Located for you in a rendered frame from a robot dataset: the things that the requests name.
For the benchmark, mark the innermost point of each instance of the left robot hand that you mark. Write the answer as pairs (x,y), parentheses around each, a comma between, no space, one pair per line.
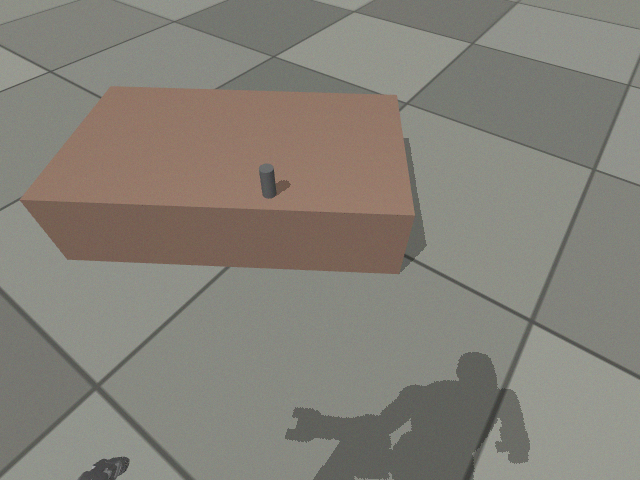
(106,469)

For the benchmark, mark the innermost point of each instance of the can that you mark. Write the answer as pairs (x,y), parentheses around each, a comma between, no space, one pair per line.
(267,179)

